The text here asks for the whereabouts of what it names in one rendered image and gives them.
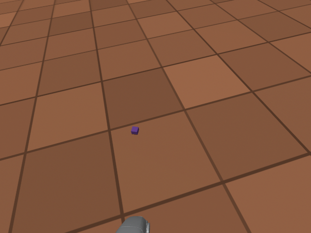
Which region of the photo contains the small box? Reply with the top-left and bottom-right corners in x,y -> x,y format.
131,126 -> 139,134

